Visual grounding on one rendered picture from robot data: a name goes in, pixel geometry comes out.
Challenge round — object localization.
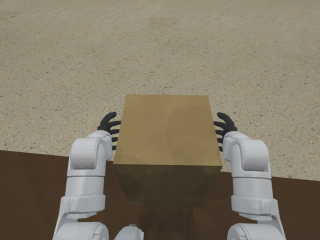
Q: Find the robot left forearm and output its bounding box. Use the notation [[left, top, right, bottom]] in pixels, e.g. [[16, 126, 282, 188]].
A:
[[52, 130, 113, 240]]

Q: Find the carton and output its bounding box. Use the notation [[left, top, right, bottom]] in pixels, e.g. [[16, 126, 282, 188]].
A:
[[113, 94, 223, 207]]

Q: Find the robot left upper arm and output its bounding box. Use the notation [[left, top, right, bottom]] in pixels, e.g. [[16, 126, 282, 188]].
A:
[[54, 222, 109, 240]]

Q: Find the robot right forearm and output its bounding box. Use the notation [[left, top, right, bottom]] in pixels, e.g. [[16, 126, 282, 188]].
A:
[[222, 131, 286, 240]]

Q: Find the robot right upper arm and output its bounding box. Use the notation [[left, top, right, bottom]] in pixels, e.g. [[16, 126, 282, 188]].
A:
[[227, 223, 284, 240]]

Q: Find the robot right hand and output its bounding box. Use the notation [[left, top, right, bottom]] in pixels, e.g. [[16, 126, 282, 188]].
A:
[[213, 112, 238, 152]]

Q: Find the left robot thigh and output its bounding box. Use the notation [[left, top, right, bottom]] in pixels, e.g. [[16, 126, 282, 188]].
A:
[[114, 226, 144, 240]]

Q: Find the robot left hand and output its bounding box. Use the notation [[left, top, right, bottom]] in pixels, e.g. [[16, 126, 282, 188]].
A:
[[97, 112, 121, 150]]

